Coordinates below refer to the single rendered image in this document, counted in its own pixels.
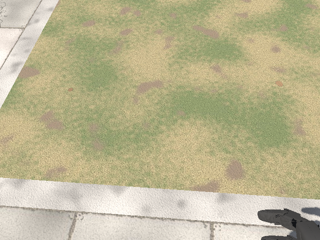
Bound robot right hand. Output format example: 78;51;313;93
257;208;320;240

